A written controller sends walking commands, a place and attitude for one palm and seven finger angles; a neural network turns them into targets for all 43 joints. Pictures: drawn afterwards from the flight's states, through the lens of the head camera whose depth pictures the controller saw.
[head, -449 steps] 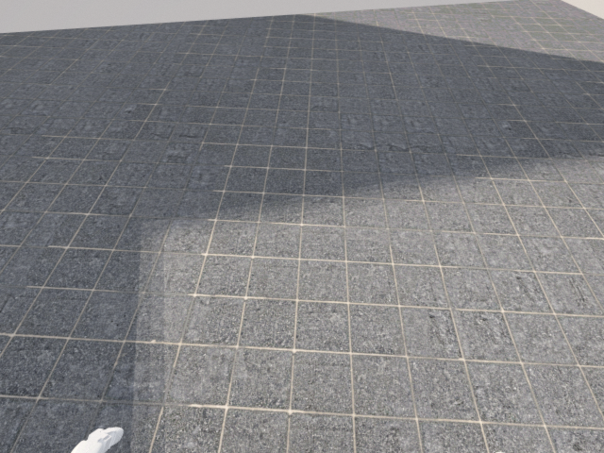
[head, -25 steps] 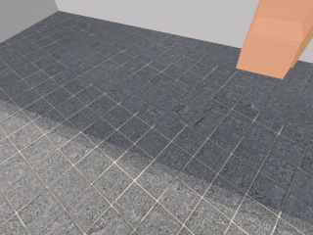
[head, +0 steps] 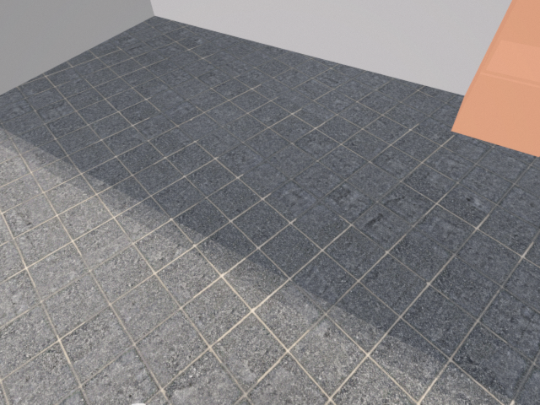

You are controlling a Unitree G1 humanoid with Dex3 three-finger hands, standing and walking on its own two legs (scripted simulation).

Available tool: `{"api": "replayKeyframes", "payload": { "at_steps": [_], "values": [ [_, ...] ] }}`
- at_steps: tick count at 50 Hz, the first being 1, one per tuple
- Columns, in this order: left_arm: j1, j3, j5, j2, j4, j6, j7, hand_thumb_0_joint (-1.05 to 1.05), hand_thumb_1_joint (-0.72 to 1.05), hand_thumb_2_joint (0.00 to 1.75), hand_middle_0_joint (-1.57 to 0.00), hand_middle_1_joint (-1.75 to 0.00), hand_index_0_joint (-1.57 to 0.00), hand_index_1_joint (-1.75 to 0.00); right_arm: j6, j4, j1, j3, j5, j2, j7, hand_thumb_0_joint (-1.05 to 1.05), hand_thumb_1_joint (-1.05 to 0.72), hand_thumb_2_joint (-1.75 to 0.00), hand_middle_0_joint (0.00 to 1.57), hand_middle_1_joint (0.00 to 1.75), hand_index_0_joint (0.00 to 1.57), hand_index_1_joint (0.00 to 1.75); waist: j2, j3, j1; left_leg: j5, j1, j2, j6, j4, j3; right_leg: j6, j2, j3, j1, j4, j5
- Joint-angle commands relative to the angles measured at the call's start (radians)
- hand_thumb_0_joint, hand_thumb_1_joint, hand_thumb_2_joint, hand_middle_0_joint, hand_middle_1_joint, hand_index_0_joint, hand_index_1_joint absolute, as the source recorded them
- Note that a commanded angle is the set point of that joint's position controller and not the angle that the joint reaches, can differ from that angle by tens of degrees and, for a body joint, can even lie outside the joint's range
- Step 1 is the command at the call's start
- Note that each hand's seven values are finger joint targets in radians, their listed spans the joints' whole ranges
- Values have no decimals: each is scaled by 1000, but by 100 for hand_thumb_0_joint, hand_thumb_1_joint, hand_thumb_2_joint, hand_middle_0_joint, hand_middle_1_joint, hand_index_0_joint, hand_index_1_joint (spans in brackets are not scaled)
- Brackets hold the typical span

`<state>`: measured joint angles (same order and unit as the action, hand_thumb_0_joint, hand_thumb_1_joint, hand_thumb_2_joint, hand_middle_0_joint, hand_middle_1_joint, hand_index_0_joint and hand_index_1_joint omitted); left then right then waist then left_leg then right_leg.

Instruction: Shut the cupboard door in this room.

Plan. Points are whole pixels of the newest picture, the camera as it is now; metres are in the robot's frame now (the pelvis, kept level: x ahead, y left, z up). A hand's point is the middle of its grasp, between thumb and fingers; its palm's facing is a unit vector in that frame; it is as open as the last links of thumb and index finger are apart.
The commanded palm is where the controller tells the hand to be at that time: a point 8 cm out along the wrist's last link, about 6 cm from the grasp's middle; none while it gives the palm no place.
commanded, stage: stand and wait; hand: left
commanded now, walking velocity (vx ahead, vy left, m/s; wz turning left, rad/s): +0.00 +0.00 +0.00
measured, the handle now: out of the picture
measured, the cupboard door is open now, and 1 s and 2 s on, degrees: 77 77 77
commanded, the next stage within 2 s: turn or walk to find it in 0.04 s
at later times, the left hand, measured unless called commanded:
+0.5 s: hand out of the picture -0.04 +0.17 -0.17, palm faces +0.21 -0.95 -0.25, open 7.4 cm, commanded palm none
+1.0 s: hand out of the picture +0.00 +0.21 -0.15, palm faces +0.33 -0.90 -0.28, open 7.4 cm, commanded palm none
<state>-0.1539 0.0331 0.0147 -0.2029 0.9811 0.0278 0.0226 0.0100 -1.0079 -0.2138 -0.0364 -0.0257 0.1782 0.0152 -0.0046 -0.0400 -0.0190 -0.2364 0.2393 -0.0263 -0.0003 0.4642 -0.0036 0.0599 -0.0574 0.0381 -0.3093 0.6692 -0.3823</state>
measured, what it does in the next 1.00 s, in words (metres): steps on the spot, turning left: right foot, then left foot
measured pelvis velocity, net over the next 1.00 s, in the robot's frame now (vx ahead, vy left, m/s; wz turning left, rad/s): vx -0.04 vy -0.03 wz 0.36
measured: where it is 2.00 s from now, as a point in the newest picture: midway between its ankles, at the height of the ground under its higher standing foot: outside the picture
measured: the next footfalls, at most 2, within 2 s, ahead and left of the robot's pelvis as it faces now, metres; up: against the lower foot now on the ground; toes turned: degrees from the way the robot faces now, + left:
right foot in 0.02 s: +0.03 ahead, -0.11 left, +0.00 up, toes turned -4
left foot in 0.56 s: -0.02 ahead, +0.11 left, +0.00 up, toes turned +16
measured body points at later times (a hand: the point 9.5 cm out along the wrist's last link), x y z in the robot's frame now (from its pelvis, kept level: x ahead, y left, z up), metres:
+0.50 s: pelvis -0.02 -0.02 +0.00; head +0.02 -0.02 +0.45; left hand -0.05 +0.22 -0.15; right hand +0.09 -0.26 -0.15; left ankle -0.06 +0.10 -0.71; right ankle +0.00 -0.11 -0.74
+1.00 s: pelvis -0.04 -0.03 +0.00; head +0.01 -0.03 +0.45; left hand -0.01 +0.25 -0.13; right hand +0.08 -0.24 -0.16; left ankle -0.06 +0.10 -0.74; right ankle -0.01 -0.15 -0.71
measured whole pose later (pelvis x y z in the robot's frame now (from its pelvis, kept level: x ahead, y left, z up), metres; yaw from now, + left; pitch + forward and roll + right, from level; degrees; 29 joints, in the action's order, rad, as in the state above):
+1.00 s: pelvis -0.04 -0.03 +0.00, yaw +20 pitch +1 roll +1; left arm -0.11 0.05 0.01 -0.22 0.93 0.04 0.02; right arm 0.04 -0.98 -0.21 -0.05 -0.03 0.20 0.00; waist -0.02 -0.07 -0.04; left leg -0.21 0.28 -0.05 0.01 0.47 0.07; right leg 0.08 -0.05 0.02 -0.35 0.76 -0.44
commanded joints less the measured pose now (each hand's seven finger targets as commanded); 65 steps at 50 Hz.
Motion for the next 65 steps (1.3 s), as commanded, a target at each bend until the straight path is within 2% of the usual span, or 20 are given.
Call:
{"api": "replayKeyframes", "payload": {
  "at_steps": [1, 2, 3, 5, 10, 20, 26, 27, 28, 29, 35, 45, 50, 51, 52, 53, 54, 56, 58, 65],
  "values": [
    [-158, 15, 5, -122, 14, -47, 13, 0, 90, 90, -20, -30, -20, -30, -17, 22, -55, -31, 22, 98, 4, 0, -90, -90, 20, 30, 20, 30, 54, 122, 37, 165, 40, 115, 14, 82, 76, -45, -129, -127, 265, -330, 354],
    [-141, 19, 6, -172, 15, -53, 15, 0, 90, 90, -20, -30, -20, -30, -13, 37, -45, -15, 24, 49, 3, 0, -90, -90, 20, 30, 20, 30, 214, 71, 23, -122, 139, 41, -22, 97, 21, -117, -267, -268, 243, -346, 469],
    [-130, 23, 4, -188, 2, -50, 11, 0, 90, 90, -20, -30, -20, -30, 4, 41, -14, -20, 18, 77, 3, 0, -90, -90, 20, 30, 20, 30, 234, 26, 44, -272, 118, 34, -26, 198, 30, -192, -330, -290, 132, -393, 418],
    [-84, 29, 4, -153, -9, -47, 13, 0, 90, 90, -20, -30, -20, -30, 28, 30, -11, -36, 8, 107, 3, 0, -90, -90, 20, 30, 20, 30, 255, -56, 33, -269, 154, 52, -18, 384, 64, -227, -294, -267, 43, -428, 311],
    [-101, 31, 3, -124, -12, -50, 13, 0, 90, 90, -20, -30, -20, -30, 36, -10, -35, -42, 13, 88, -9, 0, -90, -90, 20, 30, 20, 30, 126, -7, 21, -181, 219, 50, -48, 578, 33, -195, -235, -91, 164, -355, 532],
    [-180, 51, 15, -171, 8, -41, 17, 0, 90, 90, -20, -30, -20, -30, 29, 39, 82, -26, 20, 87, -15, 0, -90, -90, 20, 30, 20, 30, 169, 74, 76, -238, 175, 59, -57, 340, -30, -230, -292, -68, 290, -284, 683],
    [-109, 56, 4, -182, 2, -25, 12, 0, 90, 90, -20, -30, -20, -30, 15, 27, -5, -27, 18, 107, -16, 0, -90, -90, 20, 30, 20, 30, 119, 84, 8, 26, -86, 67, -32, -14, -62, -130, -259, 31, 118, -169, 441],
    [-116, 54, -3, -150, -12, -17, 10, 0, 90, 90, -20, -30, -20, -30, 5, 30, -34, -38, 12, 161, -16, 0, -90, -90, 20, 30, 20, 30, -35, 97, -9, 124, -175, 168, 8, -103, 72, -75, -192, 93, 5, -40, 277],
    [-103, 40, -7, -91, -46, -10, 4, 0, 90, 90, -20, -30, -20, -30, 3, 39, -56, -56, 3, 247, -11, 0, -90, -90, 20, 30, 20, 30, -311, 59, -21, 363, -202, 380, 116, -169, 356, -3, -64, 144, -193, 147, -138],
    [-50, 34, 2, -101, -66, 0, 7, 0, 90, 90, -20, -30, -20, -30, 12, 31, -70, -61, 2, 272, -7, 0, -90, -90, 20, 30, 20, 30, -255, 41, -38, 383, -112, 438, 196, -191, 365, -11, -47, 59, -174, 290, -243],
    [-65, 44, 5, -104, -33, 5, -8, 0, 90, 90, -20, -30, -20, -30, -5, 73, 34, -39, 6, 204, 10, 0, -90, -90, 20, 30, 20, 30, -124, 25, 17, 387, -107, 264, 151, -161, 201, 12, -43, -12, -212, 420, -23],
    [37, 38, -3, -85, -109, 1, 0, 0, 90, 90, -20, -30, -20, -30, 2, 83, -38, -64, -2, 216, 3, 0, -90, -90, 20, 30, 20, 30, -148, 63, -22, 443, -129, 257, 179, -114, 304, 23, -5, -19, -148, 204, -76],
    [-54, 39, -12, -90, -101, -15, 2, 0, 90, 90, -20, -30, -20, -30, 9, 104, -3, -72, 1, 217, -2, 0, -90, -90, 20, 30, 20, 30, -142, 122, 25, 442, -34, 201, 138, -27, 323, 5, 35, 6, 81, -130, 76],
    [-93, 45, -10, -110, -90, -24, 5, 0, 90, 90, -20, -30, -20, -30, 9, 107, 7, -72, 8, 202, -4, 0, -90, -90, 20, 30, 20, 30, -101, 129, 48, 332, 53, 164, 97, 20, 300, 2, 13, -2, 206, -268, 193],
    [-129, 55, 2, -175, -85, -35, 11, 0, 90, 90, -20, -30, -20, -30, 8, 116, -12, -65, 17, 148, -10, 0, -90, -90, 20, 30, 20, 30, 76, 158, 60, 83, 212, 80, 33, 141, 217, -34, -148, -141, 367, -364, 226],
    [-138, 71, 13, -258, -91, -39, 16, 0, 90, 90, -20, -30, -20, -30, 9, 146, -3, -55, 14, 96, -12, 0, -90, -90, 20, 30, 20, 30, 333, 126, 70, -319, 379, -53, -33, 359, 61, -141, -389, -373, 384, -374, 367],
    [-126, 62, 3, -248, -104, -32, 16, 0, 90, 90, -20, -30, -20, -30, 21, 144, 21, -69, 6, 150, -9, 0, -90, -90, 20, 30, 20, 30, 241, 107, 75, -359, 330, -12, -28, 536, 98, -209, -435, -349, 225, -377, 395],
    [6, 59, -2, -181, -135, -30, 21, 0, 90, 90, -20, -30, -20, -30, 47, 92, -31, -78, 0, 151, -16, 0, -90, -90, 20, 30, 20, 30, 194, 8, 8, -234, 315, 21, -30, 710, 119, -176, -335, -256, 73, -433, 162],
    [43, 39, -3, -133, -142, -39, 12, 0, 90, 90, -20, -30, -20, -30, 51, 55, -68, -71, -2, 132, -27, 0, -90, -90, 20, 30, 20, 30, 128, -36, -20, -120, 319, 34, -49, 769, 79, -139, -241, -105, 64, -405, 226],
    [-107, 40, 0, -133, -87, -49, 13, 0, 90, 90, -20, -30, -20, -30, 54, 55, -20, -60, 0, 130, -26, 0, -90, -90, 20, 30, 20, 30, 149, 6, 31, -96, 341, 63, -88, 713, 52, -159, -256, -49, 219, -369, 417]
  ]
}}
